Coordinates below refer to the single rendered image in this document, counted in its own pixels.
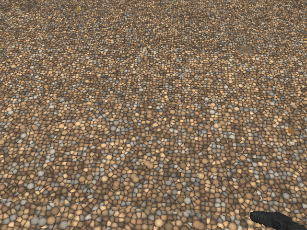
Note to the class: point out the right robot hand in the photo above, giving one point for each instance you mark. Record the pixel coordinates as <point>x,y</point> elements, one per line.
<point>275,220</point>

